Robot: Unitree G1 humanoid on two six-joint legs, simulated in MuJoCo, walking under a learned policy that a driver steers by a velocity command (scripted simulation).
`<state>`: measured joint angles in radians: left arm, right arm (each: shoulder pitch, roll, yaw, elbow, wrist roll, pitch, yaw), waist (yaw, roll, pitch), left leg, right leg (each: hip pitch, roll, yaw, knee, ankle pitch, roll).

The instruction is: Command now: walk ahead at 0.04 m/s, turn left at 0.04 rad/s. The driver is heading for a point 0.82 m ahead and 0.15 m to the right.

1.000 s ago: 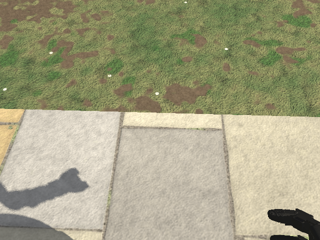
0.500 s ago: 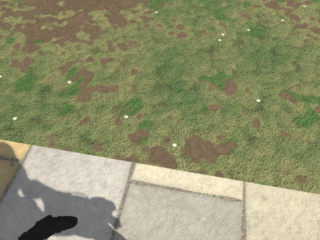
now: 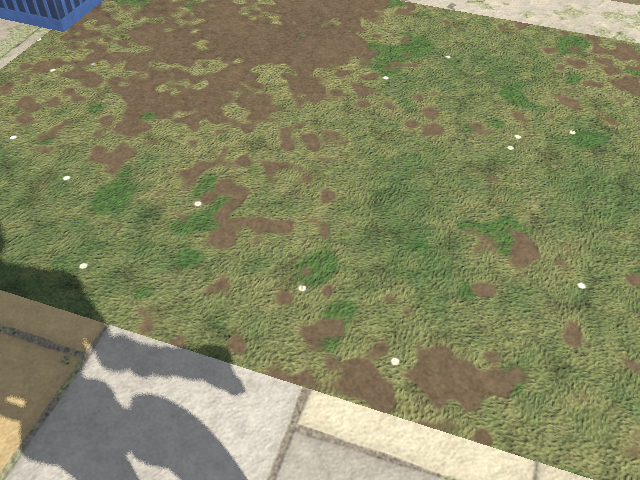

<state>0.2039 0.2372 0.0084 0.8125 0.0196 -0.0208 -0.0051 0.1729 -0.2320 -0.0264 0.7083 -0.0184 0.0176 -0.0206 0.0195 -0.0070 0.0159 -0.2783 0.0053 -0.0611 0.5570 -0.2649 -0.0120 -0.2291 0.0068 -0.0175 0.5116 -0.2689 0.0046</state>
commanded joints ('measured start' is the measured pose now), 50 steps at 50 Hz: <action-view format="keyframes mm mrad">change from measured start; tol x16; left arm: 1 -1 104 27 -43 -6 -12 8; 26 -21 73 39 71 -45 -47 23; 31 344 223 88 215 -38 -80 -1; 50 276 182 68 185 -34 -48 23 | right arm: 1 1 -114 -29 -51 5 -22 -5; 25 123 -174 -61 130 35 -56 -4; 45 -309 -51 -18 -2 49 -111 59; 50 -198 -142 -52 16 44 -115 62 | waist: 1 -11 59 -47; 26 -37 204 124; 29 71 148 85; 31 115 -229 42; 50 -45 -124 23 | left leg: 1 72 55 -62 -70 234 48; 18 74 32 -38 -85 267 52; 22 4 38 -92 -168 -402 109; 25 28 222 -394 -337 -597 229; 29 -138 160 -258 -267 -351 171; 31 -396 -65 71 224 -162 29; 34 -613 33 -16 552 -158 59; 43 -348 28 117 94 254 10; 50 -91 -23 117 -21 204 104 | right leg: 1 -22 -42 38 -57 136 -9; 18 42 -49 40 -54 163 9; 22 -86 5 -10 8 -287 -27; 26 -204 -5 2 212 -201 -71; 29 105 -13 10 -48 -96 -124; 31 356 -272 487 -286 -241 -224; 32 381 -388 685 -342 -182 -298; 39 340 -227 222 -361 305 -185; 47 235 -254 117 -410 319 -168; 50 302 -258 75 -209 753 -131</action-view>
